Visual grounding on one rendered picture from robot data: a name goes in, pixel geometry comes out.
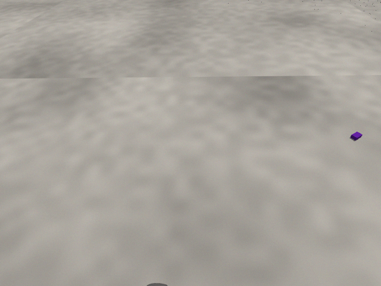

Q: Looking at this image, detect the small box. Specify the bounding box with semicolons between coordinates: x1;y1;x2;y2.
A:
350;132;362;141

